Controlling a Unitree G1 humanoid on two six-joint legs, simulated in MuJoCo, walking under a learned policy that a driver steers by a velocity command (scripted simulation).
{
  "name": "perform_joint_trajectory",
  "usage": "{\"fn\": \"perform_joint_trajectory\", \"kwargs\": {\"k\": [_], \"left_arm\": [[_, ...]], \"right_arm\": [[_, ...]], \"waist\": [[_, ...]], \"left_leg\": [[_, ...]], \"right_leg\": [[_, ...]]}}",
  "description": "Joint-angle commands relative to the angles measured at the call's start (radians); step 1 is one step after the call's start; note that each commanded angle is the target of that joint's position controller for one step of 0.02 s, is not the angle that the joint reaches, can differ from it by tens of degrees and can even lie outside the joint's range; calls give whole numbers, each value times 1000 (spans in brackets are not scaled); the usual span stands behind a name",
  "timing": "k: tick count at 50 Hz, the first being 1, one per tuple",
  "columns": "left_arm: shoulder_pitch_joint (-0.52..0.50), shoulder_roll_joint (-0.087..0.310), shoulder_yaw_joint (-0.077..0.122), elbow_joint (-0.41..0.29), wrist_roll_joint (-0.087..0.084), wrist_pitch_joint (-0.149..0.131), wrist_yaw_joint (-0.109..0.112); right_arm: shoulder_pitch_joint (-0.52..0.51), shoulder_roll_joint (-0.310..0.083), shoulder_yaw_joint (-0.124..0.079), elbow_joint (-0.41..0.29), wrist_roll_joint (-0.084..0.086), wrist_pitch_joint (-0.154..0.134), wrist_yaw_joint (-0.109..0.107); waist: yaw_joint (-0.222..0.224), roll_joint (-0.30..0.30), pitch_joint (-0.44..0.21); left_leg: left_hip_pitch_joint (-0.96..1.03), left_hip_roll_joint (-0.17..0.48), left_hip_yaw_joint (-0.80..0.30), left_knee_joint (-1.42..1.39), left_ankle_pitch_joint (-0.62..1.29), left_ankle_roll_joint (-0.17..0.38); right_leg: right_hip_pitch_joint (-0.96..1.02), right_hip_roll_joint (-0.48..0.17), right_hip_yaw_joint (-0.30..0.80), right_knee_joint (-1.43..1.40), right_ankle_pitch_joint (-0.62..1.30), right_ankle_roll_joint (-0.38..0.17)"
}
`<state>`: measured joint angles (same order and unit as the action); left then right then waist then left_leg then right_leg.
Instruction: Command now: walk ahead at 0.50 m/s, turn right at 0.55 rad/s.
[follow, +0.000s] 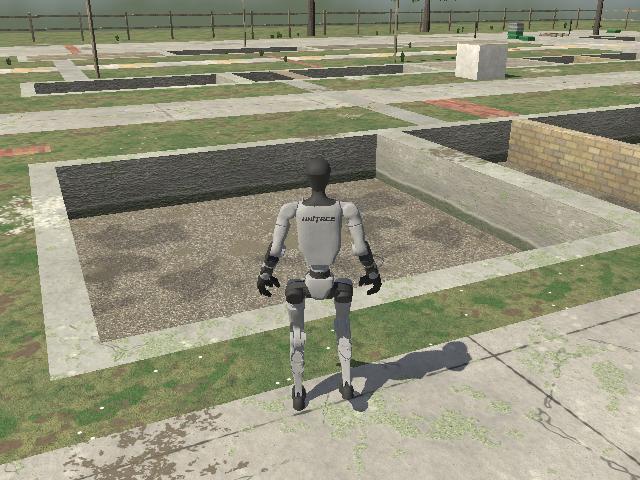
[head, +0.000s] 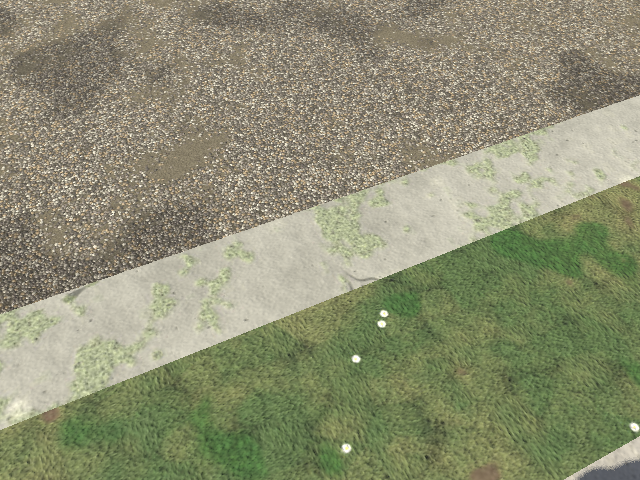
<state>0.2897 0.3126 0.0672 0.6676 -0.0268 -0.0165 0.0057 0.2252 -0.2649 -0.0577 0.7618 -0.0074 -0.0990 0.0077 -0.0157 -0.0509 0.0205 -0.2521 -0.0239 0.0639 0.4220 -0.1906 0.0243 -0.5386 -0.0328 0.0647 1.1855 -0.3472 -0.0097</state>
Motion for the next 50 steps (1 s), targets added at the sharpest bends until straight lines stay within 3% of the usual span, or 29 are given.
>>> {"fn": "perform_joint_trajectory", "kwargs": {"k": [1, 4, 7, 11, 13, 14, 15, 16, 17, 18, 19, 20, 21, 22, 25, 28, 33, 38, 40, 41, 42, 43, 44, 45, 46, 47, 48, 49, 50], "left_arm": [[-31, 41, 13, -99, 3, -6, -3], [-75, 17, 0, -107, 11, -14, -7], [-174, 0, -13, -122, 12, -33, -26], [-284, 5, -16, -161, 4, -44, -47], [-280, 30, -7, -168, 8, -46, -51], [-227, 51, 6, -157, 13, -46, -50], [-99, 85, 27, -117, 18, -45, -45], [54, 141, 54, -73, 20, -39, -33], [173, 254, 76, -60, 38, -33, -19], [182, 222, 63, -61, 27, -35, -19], [131, 158, 41, -59, 29, -41, -23], [76, 123, 30, -55, 26, -46, -24], [18, 90, 20, -48, 26, -52, -28], [-26, 59, 12, -47, 30, -63, -31], [-64, 55, 19, -20, 40, -93, -30], [-42, 64, 26, 18, 50, -103, -16], [-5, 94, 36, 60, 37, -96, 1], [60, 122, 51, 111, 13, -58, 11], [43, 142, 55, 111, 9, -37, 22], [34, 156, 58, 107, 8, -27, 27], [16, 168, 58, 100, 5, -17, 33], [12, 161, 51, 96, 5, -18, 39], [54, 65, 19, 74, 41, -35, 41], [129, 5, -9, 24, 40, -71, 25], [13, 112, 14, 18, 5, -102, 17], [-37, 112, 14, -1, -15, -113, 16], [-53, 93, 10, 1, 5, -115, 28], [-61, 100, 19, 3, 18, -107, 37], [-41, 100, 24, 6, 22, -90, 36]], "right_arm": [[5, -128, -33, -30, 3, -21, -3], [26, -154, -38, 0, 4, -20, 2], [39, -173, -38, 21, 18, -8, 2], [118, -210, -43, 67, 38, 12, 3], [127, -227, -47, 83, 45, 26, 1], [118, -237, -47, 87, 48, 32, -1], [109, -232, -43, 90, 49, 38, -4], [116, -198, -27, 84, 36, 35, -8], [170, -98, 10, 34, 6, 19, -2], [179, -96, 16, 51, 17, -3, 4], [111, -180, -11, 34, 53, -10, 11], [51, -173, -9, 18, 64, -11, 12], [31, -158, -9, 20, 49, -5, 9], [46, -155, -16, 30, 38, 9, 6], [95, -98, -10, 50, 38, 49, 4], [24, -87, -13, 26, 34, 55, 0], [-115, -47, 1, -15, 25, 43, 30], [-232, -43, 9, -91, 26, 41, 56], [-203, -64, -5, -110, 31, 38, 70], [-149, -87, -18, -105, 32, 41, 72], [-27, -128, -42, -82, 29, 40, 65], [122, -186, -74, -50, 31, 41, 49], [192, -287, -93, -42, 30, 56, 21], [155, -319, -89, -85, 26, 44, 28], [167, -247, -74, -86, 16, 44, 29], [140, -194, -62, -76, 17, 40, 27], [82, -150, -49, -88, 24, 44, 20], [31, -118, -39, -101, 23, 46, 15], [4, -109, -33, -124, 1, 48, 9]], "waist": [[-5, 146, 2], [-10, 115, -2], [-40, 110, 23], [-68, 122, 52], [-43, 140, 43], [-1, 149, 6], [74, 138, -73], [142, 116, -175], [139, -104, -326], [133, -171, -441], [137, -96, -301], [112, -70, -184], [76, -29, -111], [41, -48, -76], [-6, -41, -39], [5, -8, 6], [54, 11, 53], [89, 16, 91], [52, -21, 39], [18, -43, -11], [-45, -35, -75], [-127, 0, -156], [-104, 212, -243], [-29, 325, -430], [-102, 140, -410], [-88, 116, -276], [-46, 30, -179], [-8, 38, -128], [19, 82, -105]], "left_leg": [[111, 281, -237, -262, 84, 175], [144, 278, -155, -276, 191, 189], [149, 247, -65, -279, 229, 165], [232, 289, -60, -258, 248, 150], [289, 312, -56, -203, 377, 135], [299, 303, -35, -125, 536, 120], [268, 269, 11, 29, 674, 95], [129, 224, 45, 238, 599, 57], [-264, 101, 69, 640, 154, -12], [-413, 14, -102, 844, -384, -20], [-507, 70, -158, 910, -349, -8], [-515, 113, -137, 877, -269, 2], [-487, 146, -129, 811, -196, -2], [-428, 172, -142, 762, -136, -7], [-361, 168, -158, 729, -32, -35], [-448, 153, -197, 607, 102, -50], [-435, 126, -121, 333, 317, -30], [-506, 106, -53, 213, 188, 24], [-407, 53, 9, 211, 94, 59], [-316, 13, 42, 224, 40, 81], [-157, -33, 63, 208, 34, 107], [104, -48, 23, 142, 112, 146], [367, 166, -304, 142, 297, 226], [640, 370, -878, -23, 154, 451], [611, 359, -806, -87, 144, 391], [499, 315, -651, -76, 141, 348], [351, 268, -551, -81, 161, 310], [220, 229, -483, -94, 210, 291], [123, 199, -443, -113, 261, 291]], "right_leg": [[-172, -80, 42, -53, 67, 11], [-177, -73, 43, -211, 181, 16], [-119, -57, -17, -419, 315, 8], [-78, -36, -65, -568, 293, -18], [-32, -12, -84, -618, 215, -49], [64, 16, -106, -652, 202, -70], [257, 51, -134, -702, 248, -98], [519, 18, -85, -674, 280, -128], [905, -256, 348, -683, 203, -267], [950, -382, 671, -840, 143, -343], [842, -354, 533, -855, 120, -296], [702, -308, 371, -868, 165, -260], [576, -261, 270, -904, 207, -234], [483, -228, 196, -944, 246, -214], [367, -214, 71, -1036, 323, -221], [394, -210, -28, -1060, 397, -208], [445, -206, -165, -1077, 411, -164], [634, -259, -216, -984, 550, -139], [657, -261, -245, -868, 855, -116], [659, -253, -259, -768, 1020, -103], [612, -227, -278, -598, 1078, -81], [470, -185, -294, -360, 955, -40], [195, -95, -288, -16, 303, 16], [-132, 110, -66, 281, -283, 61], [-215, 45, 57, 304, -222, 38], [-258, 5, 37, 256, -162, 18], [-244, -45, 34, 168, -98, 12], [-184, -70, 37, 85, -51, 12], [-122, -78, 37, 70, -10, 19]]}}
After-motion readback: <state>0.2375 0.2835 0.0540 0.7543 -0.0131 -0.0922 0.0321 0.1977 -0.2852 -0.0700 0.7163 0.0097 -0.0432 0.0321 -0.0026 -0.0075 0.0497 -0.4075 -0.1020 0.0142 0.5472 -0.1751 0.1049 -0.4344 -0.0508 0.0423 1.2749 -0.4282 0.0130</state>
